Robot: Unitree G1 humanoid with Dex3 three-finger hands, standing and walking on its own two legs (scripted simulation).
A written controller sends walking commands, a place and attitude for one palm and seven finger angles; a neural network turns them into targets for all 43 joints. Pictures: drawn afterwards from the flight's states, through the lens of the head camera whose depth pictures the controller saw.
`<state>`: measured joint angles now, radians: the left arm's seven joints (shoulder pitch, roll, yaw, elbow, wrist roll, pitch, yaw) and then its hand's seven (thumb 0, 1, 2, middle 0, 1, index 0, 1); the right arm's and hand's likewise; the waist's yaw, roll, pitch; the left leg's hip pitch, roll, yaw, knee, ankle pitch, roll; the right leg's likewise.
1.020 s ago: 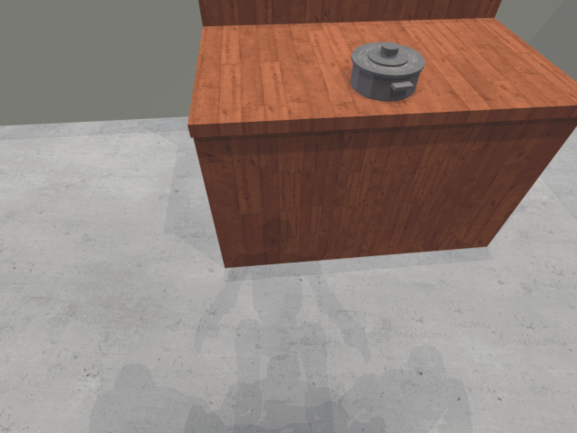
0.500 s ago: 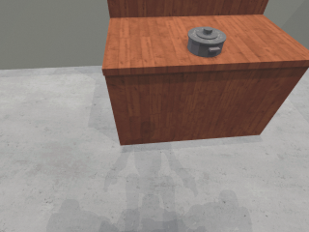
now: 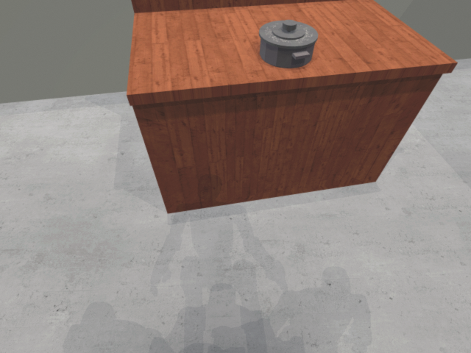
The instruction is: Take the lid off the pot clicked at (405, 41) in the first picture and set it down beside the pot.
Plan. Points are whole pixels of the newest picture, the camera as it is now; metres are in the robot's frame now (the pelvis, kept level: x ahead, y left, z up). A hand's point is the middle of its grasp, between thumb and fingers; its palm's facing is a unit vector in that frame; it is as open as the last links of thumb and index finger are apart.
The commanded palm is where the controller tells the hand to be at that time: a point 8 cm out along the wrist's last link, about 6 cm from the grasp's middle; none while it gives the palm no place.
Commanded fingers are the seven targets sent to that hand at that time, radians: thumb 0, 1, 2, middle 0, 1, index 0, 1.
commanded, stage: walk to a spot facing it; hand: left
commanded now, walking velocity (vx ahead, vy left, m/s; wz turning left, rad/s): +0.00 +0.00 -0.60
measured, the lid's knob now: (289, 25) +1.09 -0.11 +0.06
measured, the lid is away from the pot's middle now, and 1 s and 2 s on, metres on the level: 0.00 0.00 0.00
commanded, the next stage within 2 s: none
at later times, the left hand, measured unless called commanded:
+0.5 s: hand out of the picture +0.06 +0.16 -0.15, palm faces -0.16 -0.95 -0.27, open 7.4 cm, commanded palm none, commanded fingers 0.00 0.90 0.90 -0.20 -0.30 -0.20 -0.30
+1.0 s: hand (169, 303) +0.24 +0.16 -0.16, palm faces -0.50 -0.85 -0.19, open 7.4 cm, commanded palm none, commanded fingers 0.00 0.90 0.90 -0.20 -0.30 -0.20 -0.30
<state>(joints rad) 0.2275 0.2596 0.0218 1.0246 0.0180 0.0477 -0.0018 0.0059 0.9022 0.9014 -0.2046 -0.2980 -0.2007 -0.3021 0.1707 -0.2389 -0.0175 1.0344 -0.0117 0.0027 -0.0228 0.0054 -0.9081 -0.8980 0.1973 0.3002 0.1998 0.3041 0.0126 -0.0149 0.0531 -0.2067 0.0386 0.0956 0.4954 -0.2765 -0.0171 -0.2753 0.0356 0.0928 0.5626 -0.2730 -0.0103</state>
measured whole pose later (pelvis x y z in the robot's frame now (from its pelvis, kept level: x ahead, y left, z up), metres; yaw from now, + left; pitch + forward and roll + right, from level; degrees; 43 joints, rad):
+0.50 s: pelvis +0.00 -0.03 +0.01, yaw -15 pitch +2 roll +2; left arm 0.31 0.18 0.05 0.92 0.02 0.02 0.01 0.01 0.90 0.90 -0.21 -0.30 -0.20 -0.30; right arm 0.11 -0.25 -0.06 0.93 -0.02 0.05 -0.03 0.01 -0.91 -0.90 0.19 0.30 0.20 0.30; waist 0.04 0.02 0.05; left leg -0.49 0.04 -0.05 1.05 -0.34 -0.08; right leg -0.27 0.12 0.14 0.43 -0.18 -0.09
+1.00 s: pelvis +0.07 +0.01 +0.01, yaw -33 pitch +1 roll -1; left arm 0.26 0.29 0.10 0.90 0.04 0.04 -0.05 0.01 0.91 0.90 -0.20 -0.30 -0.20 -0.30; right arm 0.41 -0.19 0.00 0.94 -0.01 -0.06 -0.03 0.01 -0.91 -0.90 0.20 0.30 0.20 0.30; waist 0.01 -0.06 -0.01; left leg -0.04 0.01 0.12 0.34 -0.32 0.03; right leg -0.70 -0.02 0.05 1.24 -0.16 0.03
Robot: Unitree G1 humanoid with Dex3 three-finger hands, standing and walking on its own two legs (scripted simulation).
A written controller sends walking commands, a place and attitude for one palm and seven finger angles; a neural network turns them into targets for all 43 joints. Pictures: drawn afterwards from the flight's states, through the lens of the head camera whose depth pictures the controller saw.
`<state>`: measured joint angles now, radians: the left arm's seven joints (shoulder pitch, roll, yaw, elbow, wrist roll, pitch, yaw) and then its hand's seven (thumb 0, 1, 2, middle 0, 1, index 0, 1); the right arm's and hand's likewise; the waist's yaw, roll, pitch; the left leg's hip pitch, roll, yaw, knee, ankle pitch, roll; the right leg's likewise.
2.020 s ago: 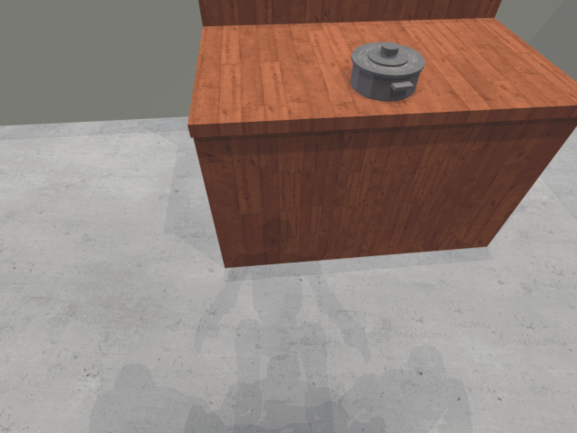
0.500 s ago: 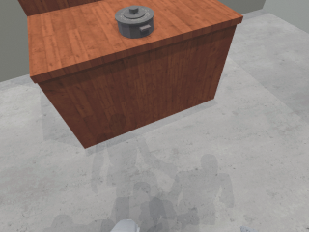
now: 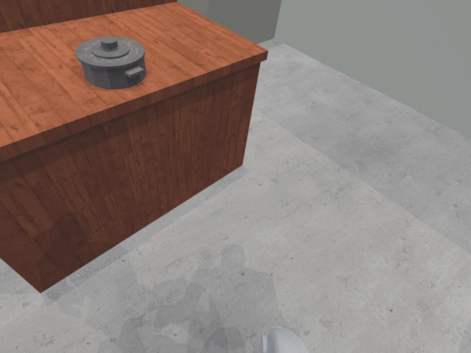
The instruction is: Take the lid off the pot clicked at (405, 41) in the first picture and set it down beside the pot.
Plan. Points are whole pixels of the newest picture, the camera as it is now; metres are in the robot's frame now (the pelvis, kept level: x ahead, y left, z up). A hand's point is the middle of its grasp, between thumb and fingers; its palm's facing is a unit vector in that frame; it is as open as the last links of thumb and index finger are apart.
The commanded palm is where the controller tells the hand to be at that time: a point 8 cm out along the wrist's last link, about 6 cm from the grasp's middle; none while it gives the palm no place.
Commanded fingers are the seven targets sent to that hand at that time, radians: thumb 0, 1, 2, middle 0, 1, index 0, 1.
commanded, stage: walk to a spot facing it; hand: left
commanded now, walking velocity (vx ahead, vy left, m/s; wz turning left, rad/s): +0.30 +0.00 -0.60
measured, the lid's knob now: (109, 42) +0.92 +0.46 +0.06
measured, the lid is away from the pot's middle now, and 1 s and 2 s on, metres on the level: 0.00 0.00 0.00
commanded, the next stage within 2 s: turn to face it in 1.14 s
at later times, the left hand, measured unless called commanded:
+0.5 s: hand (214, 266) +0.34 +0.06 -0.17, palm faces -0.29 -0.93 -0.22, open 7.4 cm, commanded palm none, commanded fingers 0.00 0.90 0.90 -0.20 -0.30 -0.20 -0.30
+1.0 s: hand (210, 275) +0.32 +0.06 -0.17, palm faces -0.23 -0.96 -0.16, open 7.4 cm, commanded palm none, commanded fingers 0.00 0.90 0.90 -0.20 -0.30 -0.20 -0.30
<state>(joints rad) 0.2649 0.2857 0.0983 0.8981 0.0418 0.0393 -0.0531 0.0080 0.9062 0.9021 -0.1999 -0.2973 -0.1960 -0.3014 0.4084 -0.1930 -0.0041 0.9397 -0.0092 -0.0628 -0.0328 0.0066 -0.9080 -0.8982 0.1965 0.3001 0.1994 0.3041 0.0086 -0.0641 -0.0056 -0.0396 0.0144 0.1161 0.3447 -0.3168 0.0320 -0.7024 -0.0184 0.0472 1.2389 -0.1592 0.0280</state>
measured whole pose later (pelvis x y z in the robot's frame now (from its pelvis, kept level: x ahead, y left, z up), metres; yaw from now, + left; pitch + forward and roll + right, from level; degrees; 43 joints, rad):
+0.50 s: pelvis +0.18 -0.09 -0.01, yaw -16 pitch +0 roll +1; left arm 0.18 0.20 0.05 0.93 0.01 -0.03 -0.01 0.00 0.91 0.90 -0.20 -0.30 -0.20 -0.30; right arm 0.33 -0.15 -0.03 0.97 -0.02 -0.03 -0.01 0.01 -0.91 -0.90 0.20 0.30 0.20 0.30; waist -0.06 0.00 0.06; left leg -0.56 0.16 0.02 1.27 -0.28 -0.03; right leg -0.30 0.11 -0.09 0.49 -0.20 -0.16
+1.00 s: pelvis +0.42 -0.12 -0.02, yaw -24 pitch +0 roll -1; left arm 0.62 0.10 0.02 1.15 0.01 -0.07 0.03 0.01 0.90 0.90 -0.21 -0.30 -0.20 -0.30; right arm 0.05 -0.14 -0.01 0.91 -0.02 -0.06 0.01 0.01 -0.91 -0.90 0.19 0.30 0.20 0.30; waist 0.08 0.01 0.03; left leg -0.42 0.02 0.10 0.61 -0.17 0.04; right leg 0.04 0.13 0.08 0.54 -0.47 -0.09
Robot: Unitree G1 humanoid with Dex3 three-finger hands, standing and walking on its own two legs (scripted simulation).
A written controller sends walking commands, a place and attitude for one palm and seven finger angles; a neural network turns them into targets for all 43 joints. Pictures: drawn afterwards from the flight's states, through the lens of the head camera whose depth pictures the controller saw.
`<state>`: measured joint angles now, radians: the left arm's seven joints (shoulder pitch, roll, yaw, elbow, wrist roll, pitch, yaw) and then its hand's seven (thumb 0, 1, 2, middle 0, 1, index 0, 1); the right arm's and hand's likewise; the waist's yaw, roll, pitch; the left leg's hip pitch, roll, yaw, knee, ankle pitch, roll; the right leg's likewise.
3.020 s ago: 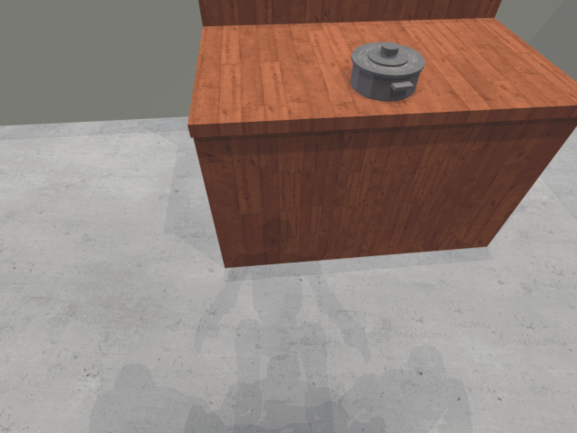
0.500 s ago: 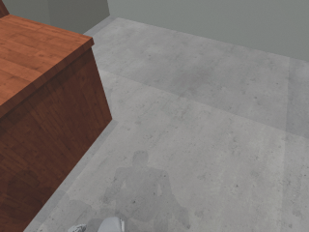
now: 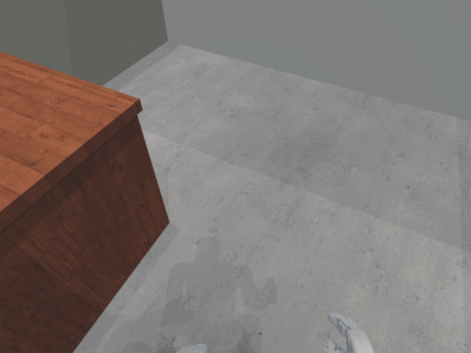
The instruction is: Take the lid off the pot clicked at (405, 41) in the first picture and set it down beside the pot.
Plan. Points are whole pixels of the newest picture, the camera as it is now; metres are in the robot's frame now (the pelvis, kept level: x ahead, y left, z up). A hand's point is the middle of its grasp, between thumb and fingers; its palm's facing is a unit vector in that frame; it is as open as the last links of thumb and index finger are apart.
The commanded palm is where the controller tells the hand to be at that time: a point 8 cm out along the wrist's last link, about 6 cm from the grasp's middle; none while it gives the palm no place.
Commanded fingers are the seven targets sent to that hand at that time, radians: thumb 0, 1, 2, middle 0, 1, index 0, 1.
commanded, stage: walk to a spot facing it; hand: left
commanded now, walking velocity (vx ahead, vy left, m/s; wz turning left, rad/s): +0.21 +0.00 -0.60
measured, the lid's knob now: out of the picture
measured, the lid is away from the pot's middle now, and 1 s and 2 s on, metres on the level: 0.00 0.00 0.00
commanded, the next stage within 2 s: turn to face it in 0.14 s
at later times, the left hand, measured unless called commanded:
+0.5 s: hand (193, 264) +0.31 +0.14 -0.14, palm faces -0.16 -0.96 -0.22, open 7.4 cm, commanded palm none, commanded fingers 0.00 0.90 0.90 -0.20 -0.30 -0.20 -0.30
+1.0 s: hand (114, 319) +0.18 +0.28 -0.16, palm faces +0.24 -0.94 -0.23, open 7.4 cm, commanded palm none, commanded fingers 0.00 0.90 0.90 -0.20 -0.30 -0.20 -0.30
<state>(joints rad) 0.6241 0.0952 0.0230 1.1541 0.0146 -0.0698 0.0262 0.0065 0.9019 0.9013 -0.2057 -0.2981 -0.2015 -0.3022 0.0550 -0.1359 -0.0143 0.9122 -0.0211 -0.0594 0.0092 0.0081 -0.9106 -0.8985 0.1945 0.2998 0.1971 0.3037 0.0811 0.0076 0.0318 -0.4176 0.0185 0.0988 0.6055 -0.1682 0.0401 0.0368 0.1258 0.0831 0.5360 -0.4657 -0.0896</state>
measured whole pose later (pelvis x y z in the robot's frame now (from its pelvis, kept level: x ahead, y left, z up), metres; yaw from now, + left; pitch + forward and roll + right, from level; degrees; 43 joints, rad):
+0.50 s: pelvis +0.15 -0.02 +0.00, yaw -6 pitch +0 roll +0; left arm 0.08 0.18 0.04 0.94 0.03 -0.03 0.02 0.00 0.91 0.90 -0.20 -0.30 -0.19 -0.30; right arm 0.43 -0.16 -0.03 1.09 -0.01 -0.01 -0.02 0.00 -0.92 -0.90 0.19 0.30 0.20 0.30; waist -0.08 0.02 0.06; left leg -0.20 0.07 0.15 0.71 -0.49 -0.01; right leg -0.37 -0.07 -0.12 0.59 -0.23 0.00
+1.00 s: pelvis +0.14 +0.05 +0.02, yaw +11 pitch +0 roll -2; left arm 0.19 0.27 0.11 0.94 0.02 0.06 0.02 0.01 0.91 0.90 -0.20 -0.30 -0.20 -0.30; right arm 0.26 -0.19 -0.06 0.93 -0.02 0.00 -0.01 0.00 -0.91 -0.90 0.20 0.30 0.20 0.30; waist -0.01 -0.05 0.04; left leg -0.31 -0.01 0.06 0.54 -0.23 0.08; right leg -0.55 -0.08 -0.02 1.18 -0.29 0.12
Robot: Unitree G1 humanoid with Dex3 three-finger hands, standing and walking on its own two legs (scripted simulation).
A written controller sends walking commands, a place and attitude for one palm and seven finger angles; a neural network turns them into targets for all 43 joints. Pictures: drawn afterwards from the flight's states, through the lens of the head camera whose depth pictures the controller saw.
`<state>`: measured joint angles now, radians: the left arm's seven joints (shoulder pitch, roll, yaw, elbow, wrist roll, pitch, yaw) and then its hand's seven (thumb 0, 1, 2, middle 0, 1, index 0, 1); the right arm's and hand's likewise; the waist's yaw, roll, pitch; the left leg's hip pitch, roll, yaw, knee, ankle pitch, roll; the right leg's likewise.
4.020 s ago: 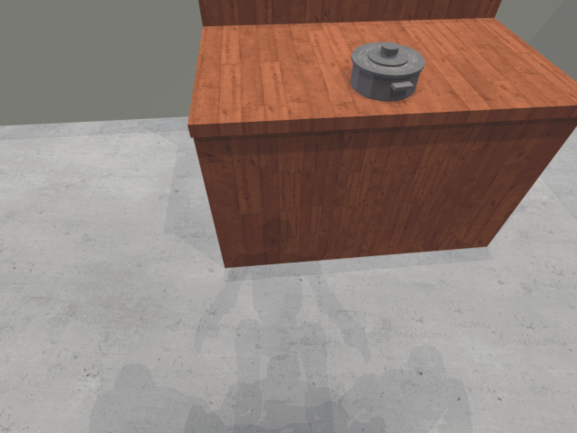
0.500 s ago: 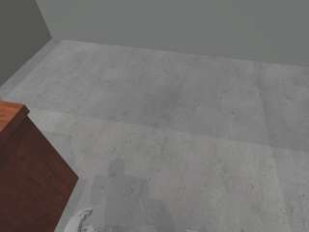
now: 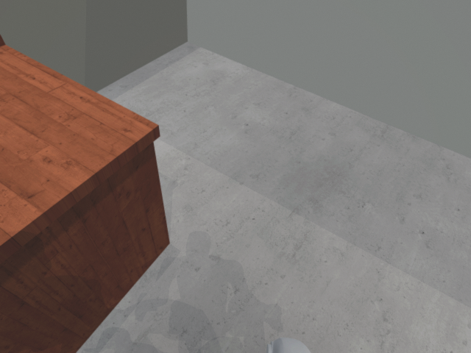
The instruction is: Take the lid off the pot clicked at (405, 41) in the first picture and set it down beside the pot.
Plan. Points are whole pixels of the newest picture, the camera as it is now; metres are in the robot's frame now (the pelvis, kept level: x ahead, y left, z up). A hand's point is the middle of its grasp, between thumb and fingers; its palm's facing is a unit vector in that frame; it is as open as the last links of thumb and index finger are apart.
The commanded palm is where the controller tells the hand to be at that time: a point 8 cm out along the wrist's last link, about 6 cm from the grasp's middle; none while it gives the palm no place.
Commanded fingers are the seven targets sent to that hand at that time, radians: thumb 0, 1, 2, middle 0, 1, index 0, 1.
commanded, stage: turn to face it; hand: left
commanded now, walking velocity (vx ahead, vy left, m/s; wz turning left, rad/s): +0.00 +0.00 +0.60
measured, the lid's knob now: out of the picture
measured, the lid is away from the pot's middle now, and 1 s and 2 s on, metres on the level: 0.00 0.00 0.00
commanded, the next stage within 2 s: take the last steps up to it in 1.62 s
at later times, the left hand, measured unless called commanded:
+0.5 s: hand out of the picture +0.02 +0.16 -0.15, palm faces +0.34 -0.89 -0.30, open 7.4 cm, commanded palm none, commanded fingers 0.00 0.90 0.90 -0.20 -0.30 -0.20 -0.30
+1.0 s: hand out of the picture -0.14 +0.18 -0.18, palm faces +0.64 -0.73 -0.26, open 7.4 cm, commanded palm none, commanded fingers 0.00 0.90 0.90 -0.20 -0.30 -0.20 -0.30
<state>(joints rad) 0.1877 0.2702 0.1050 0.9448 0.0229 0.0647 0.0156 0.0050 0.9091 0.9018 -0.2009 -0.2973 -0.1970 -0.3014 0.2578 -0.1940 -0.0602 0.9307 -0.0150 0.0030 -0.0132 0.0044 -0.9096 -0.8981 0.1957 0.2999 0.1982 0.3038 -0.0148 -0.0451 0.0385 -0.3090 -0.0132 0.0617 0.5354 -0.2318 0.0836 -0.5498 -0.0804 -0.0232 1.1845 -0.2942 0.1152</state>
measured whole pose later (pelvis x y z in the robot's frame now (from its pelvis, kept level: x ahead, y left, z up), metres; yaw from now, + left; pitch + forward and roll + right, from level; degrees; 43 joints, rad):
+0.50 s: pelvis -0.01 -0.06 +0.00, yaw +19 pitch +0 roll +0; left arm 0.20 0.19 0.05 0.88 0.01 0.03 0.03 0.01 0.90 0.90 -0.21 -0.30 -0.20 -0.30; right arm 0.22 -0.26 -0.10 0.94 -0.02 0.07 0.01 0.01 -0.91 -0.90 0.20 0.30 0.20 0.30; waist -0.03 0.06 0.04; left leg -0.49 -0.11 -0.13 0.84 -0.40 -0.02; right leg -0.25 0.00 -0.02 0.51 -0.28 -0.01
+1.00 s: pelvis -0.04 -0.02 +0.00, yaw +38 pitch +1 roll -1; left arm 0.23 0.29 0.08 0.92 0.02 0.07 0.02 0.01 0.90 0.90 -0.20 -0.30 -0.20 -0.30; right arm 0.13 -0.23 -0.04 0.88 -0.01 0.02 0.01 0.01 -0.91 -0.90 0.20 0.30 0.20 0.30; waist 0.02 -0.07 0.10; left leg -0.27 -0.03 0.02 0.58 -0.33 0.05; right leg -0.44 -0.12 -0.06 1.08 -0.48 0.09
